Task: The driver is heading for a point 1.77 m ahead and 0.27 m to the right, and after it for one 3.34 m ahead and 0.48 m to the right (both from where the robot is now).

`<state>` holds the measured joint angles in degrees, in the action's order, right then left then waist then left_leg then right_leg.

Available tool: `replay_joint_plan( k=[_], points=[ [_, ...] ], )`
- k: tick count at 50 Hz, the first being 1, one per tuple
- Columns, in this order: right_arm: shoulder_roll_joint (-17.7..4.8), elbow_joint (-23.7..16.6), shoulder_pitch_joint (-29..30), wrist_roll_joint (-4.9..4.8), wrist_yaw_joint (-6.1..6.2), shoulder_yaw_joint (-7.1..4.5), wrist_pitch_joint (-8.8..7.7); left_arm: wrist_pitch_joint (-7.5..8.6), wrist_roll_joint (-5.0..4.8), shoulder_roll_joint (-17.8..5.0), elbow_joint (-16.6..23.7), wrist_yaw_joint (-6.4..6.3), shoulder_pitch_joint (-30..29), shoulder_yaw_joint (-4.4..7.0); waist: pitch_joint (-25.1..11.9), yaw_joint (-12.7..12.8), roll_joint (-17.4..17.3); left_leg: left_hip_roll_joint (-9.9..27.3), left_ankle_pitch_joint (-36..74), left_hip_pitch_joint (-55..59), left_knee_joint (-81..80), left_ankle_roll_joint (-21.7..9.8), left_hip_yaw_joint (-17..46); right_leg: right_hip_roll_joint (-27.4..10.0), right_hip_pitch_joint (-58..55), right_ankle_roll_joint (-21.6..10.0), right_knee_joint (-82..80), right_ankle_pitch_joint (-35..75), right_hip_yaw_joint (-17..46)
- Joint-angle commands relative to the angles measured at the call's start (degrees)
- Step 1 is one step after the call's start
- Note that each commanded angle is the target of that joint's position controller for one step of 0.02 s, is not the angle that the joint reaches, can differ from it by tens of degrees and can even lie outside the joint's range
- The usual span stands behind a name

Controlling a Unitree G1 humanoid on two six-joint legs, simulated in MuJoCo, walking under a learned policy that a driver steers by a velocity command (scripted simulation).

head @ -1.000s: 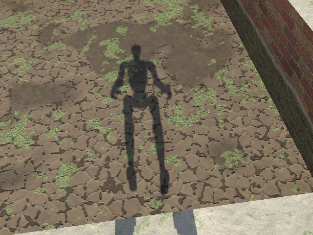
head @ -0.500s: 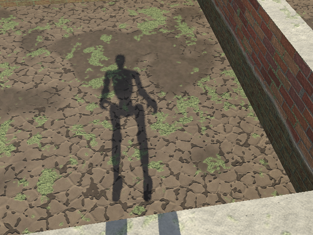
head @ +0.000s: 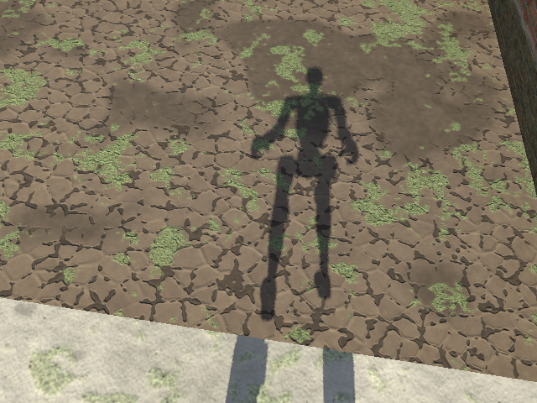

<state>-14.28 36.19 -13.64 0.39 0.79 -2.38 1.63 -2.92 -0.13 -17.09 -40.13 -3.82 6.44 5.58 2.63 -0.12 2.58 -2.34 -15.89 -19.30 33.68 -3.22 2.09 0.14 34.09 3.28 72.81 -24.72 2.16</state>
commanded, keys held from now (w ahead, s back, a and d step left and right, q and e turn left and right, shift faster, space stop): no key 0.34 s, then w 0.18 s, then w+e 0.48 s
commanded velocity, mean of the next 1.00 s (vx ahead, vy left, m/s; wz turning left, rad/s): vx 0.22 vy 0.00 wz -0.06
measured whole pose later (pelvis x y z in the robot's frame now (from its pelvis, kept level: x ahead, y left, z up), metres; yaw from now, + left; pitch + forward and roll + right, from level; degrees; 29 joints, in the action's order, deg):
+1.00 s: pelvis +0.17 -0.04 -0.02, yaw -8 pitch +1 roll +1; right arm -12.6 49.5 -27.5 -1.2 1.4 -3.1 -2.3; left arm -1.2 -1.5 -11.4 -38.0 1.5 7.2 1.9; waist 2.6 -4.5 0.6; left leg 2.4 -30.6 0.4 30.0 0.9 -10.0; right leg -0.9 35.2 -5.6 41.9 -9.9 -2.4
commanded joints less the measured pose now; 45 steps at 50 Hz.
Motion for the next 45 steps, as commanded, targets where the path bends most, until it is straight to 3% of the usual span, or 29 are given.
replay_joint_plan(
  k=[1,5,8,10,12,13,14,15,16,17,18,21,23,25,26,29,30,31,32,33,34,36,38,42,45],
  points=[
    [-7.2,-5.1,2.9,-0.01,1.01,-1.76,-1.19,0.33,-0.3,-3.3,2.2,0.13,1.6,0.65,-7.5,1.6,-7.5,12.7,25.4,9.2,-10.4,-11.2,14.7,-0.6,2.0,1.1,-0.3,4.6,1.9],
    [-7.1,-4.0,0.6,0.03,1.33,-1.85,-0.73,0.42,-0.25,-0.9,2.7,0.56,-1.2,-1.01,-7.8,-0.4,-8.9,12.3,23.9,12.2,-9.1,-11.4,14.6,-1.8,-2.3,1.8,-16.2,3.4,1.6],
    [-7.9,-4.0,1.2,0.54,0.93,-2.04,-0.04,0.81,-0.73,-2.0,2.0,1.05,-0.4,-0.93,-6.3,-1.3,-10.8,12.9,18.1,7.8,-10.3,-12.3,16.9,-1.7,-8.9,1.6,-23.7,0.6,0.6],
    [-7.1,-3.6,1.7,0.23,0.72,-1.8,0.08,1.17,-0.97,-2.5,1.5,1.38,0.4,-0.81,-5.4,-1.6,-11.6,12.8,15.4,6.5,-10.7,-12.2,18.8,-1.6,-11.8,1.0,-28.9,0.5,0.3],
    [-5.8,-3.0,3.3,-0.46,0.71,-1.34,-0.05,1.86,-0.82,-1.8,0.4,1.97,2.7,-0.96,-5.2,0.2,-11.0,11.6,14.1,5.4,-10.1,-10.7,19.3,-1.4,-17.0,-0.5,-39.2,5.7,-0.2],
    [-4.8,-2.2,3.2,-0.9,0.74,-1.0,-0.22,2.41,-0.07,-1.0,-0.3,2.42,4.9,-1.33,-5.2,2.0,-9.7,10.3,12.9,3.1,-10.0,-8.4,18.4,-1.9,-22.9,-1.8,-48.8,16.4,-0.1],
    [-2.8,-1.0,0.5,-0.42,0.99,-0.5,-0.59,2.95,1.22,-3.1,-0.9,2.76,7.0,-1.19,-6.9,1.3,-5.8,7.4,7.6,1.0,-7.7,-4.4,15.9,-6.0,-29.0,-3.6,-50.9,26.2,4.1],
    [-3.2,-1.3,-3.1,0.04,0.76,-0.97,-1.18,3.12,1.41,-7.2,-0.9,2.86,4.6,-0.42,-7.1,-3.6,4.5,1.2,-0.2,0.3,-4.7,-1.2,9.1,-10.6,-27.4,-7.5,-48.3,30.4,8.7],
    [-3.8,-1.3,-0.9,0.68,0.81,-1.03,-1.24,3.4,1.14,-4.2,-0.9,3.39,2.3,-1.34,-6.3,-2.9,9.9,0.9,-2.2,5.0,-5.4,1.5,6.5,-11.8,-20.4,-10.7,-51.7,20.8,11.2],
    [-5.0,-1.1,1.1,0.78,0.81,-1.43,-1.12,3.68,1.09,-1.2,-0.4,3.56,-0.3,-2.29,-4.4,-2.5,8.0,1.5,0.8,6.8,-6.2,2.2,6.6,-9.9,-18.7,-9.6,-52.7,14.1,9.9],
    [-3.6,-0.1,1.3,0.85,0.91,-1.14,-0.74,3.87,1.19,-0.8,-1.3,3.49,0.9,-2.53,-5.4,-1.7,6.0,1.2,0.8,8.5,-6.7,2.0,6.0,-7.9,-18.8,-7.6,-53.4,5.7,7.9],
    [-2.7,0.0,2.4,0.04,0.96,-1.01,-0.42,4.2,0.33,-2.8,-2.5,2.21,3.5,-2.23,-0.1,-0.5,4.7,-0.2,-7.0,4.6,-5.5,0.8,4.3,-6.9,-16.6,-7.4,-56.9,-12.7,8.4],
    [-2.8,0.7,1.7,-0.82,0.9,-1.3,-1.75,3.94,-0.16,-4.9,-2.6,1.42,6.0,-1.56,1.9,0.6,5.5,-1.4,-9.7,-1.2,-0.6,0.4,0.6,-10.3,-19.1,-10.7,-59.5,-18.2,13.4],
    [-2.2,1.1,2.1,-1.3,0.7,-1.29,-2.99,3.81,-1.13,-6.2,-3.0,1.23,7.8,-1.1,3.8,1.5,5.1,0.4,-7.6,-5.6,2.5,0.2,-1.5,-15.4,-21.5,-14.4,-61.2,-19.2,20.0],
    [-2.0,1.5,1.3,-1.24,0.49,-1.36,-3.62,3.73,-1.44,-6.1,-3.0,1.35,7.8,-1.09,3.9,1.2,5.0,1.1,-7.2,-4.7,2.5,-0.2,-1.7,-15.4,-20.6,-14.9,-60.9,-17.5,19.8],
    [-2.6,5.6,-8.7,-0.83,0.15,-2.44,-5.14,3.13,-2.14,-2.8,-1.9,2.1,2.7,-2.28,2.7,-4.3,4.3,2.7,-2.7,11.9,-5.5,-1.9,-0.1,-9.2,-9.5,-12.1,-54.4,-8.1,13.4],
    [-5.4,6.8,-13.1,-0.62,0.14,-3.26,-5.64,3.33,-2.25,0.8,-0.3,2.06,0.7,-3.33,1.9,-5.5,-3.0,7.3,-9.4,16.6,-10.7,-3.6,9.2,-3.1,-3.6,-9.0,-43.8,-3.8,6.9],
    [-10.1,7.3,-16.5,-0.58,-0.29,-4.47,-5.86,3.72,-2.56,2.2,1.5,1.77,0.7,-3.78,1.0,-5.7,-14.9,16.6,-13.0,20.5,-18.2,-7.9,24.9,1.7,2.9,-6.4,-28.8,-2.2,0.3],
    [-9.5,7.0,-17.5,0.03,-0.64,-4.35,-6.44,4.47,-3.2,-0.6,2.0,1.37,0.7,-2.8,2.7,-6.4,-14.8,22.6,-9.1,22.2,-20.5,-12.3,34.2,2.5,10.5,-6.5,-18.5,-7.6,5.4],
    [-7.7,6.8,-16.6,0.23,-0.61,-3.81,-7.06,4.95,-3.55,-1.3,1.3,1.37,2.9,-2.15,2.8,-4.5,-10.4,23.7,-2.7,23.6,-18.5,-12.9,31.8,1.5,14.0,-7.3,-10.7,-6.3,9.6],
    [-6.9,6.3,-15.5,-0.01,-0.61,-3.69,-7.15,5.0,-3.03,-0.8,0.3,1.66,4.8,-2.12,0.7,-3.5,-7.5,22.6,2.2,25.9,-16.6,-11.4,27.1,0.6,15.8,-7.9,-6.6,-3.1,10.0],
    [-4.5,6.2,-13.5,-0.65,-0.34,-2.92,-6.57,4.71,-2.2,-0.4,-0.7,2.67,6.9,-1.79,-1.8,-2.1,-7.4,19.0,10.8,25.5,-15.3,-7.5,16.1,-2.2,14.9,-8.2,-6.5,4.4,9.1],
    [-2.6,7.1,-13.6,-0.3,-0.08,-2.25,-6.32,4.09,-2.56,0.7,-0.9,3.63,6.8,-1.73,-1.1,-2.1,-9.8,16.1,17.5,21.7,-16.5,-6.6,8.6,-2.6,11.8,-6.7,-8.4,9.6,5.5],
    [-4.6,9.4,-14.2,-0.07,0.98,-2.42,-5.75,3.59,-1.73,3.8,3.3,4.4,-0.5,-3.26,3.1,-3.6,-7.1,15.7,23.0,16.0,-16.5,-6.4,0.6,-3.5,10.3,-5.8,-20.4,19.6,1.6],
    [-6.9,10.3,-13.9,-0.47,0.97,-2.7,-5.21,3.29,-1.19,3.9,5.2,5.13,-1.7,-3.35,3.4,-3.7,-8.5,15.3,25.1,10.3,-13.7,-5.5,-4.3,-2.6,3.0,-6.4,-26.7,21.4,-4.0]
  ],
)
